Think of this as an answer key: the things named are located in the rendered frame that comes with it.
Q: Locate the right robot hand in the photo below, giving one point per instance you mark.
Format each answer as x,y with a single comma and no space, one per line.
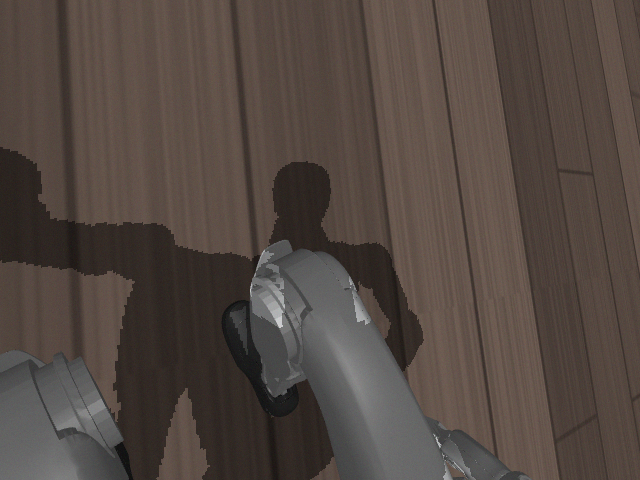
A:
466,455

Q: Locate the right robot foot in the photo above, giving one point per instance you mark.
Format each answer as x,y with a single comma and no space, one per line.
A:
237,333

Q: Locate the left robot foot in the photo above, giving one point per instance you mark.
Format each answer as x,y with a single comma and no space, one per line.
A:
124,457

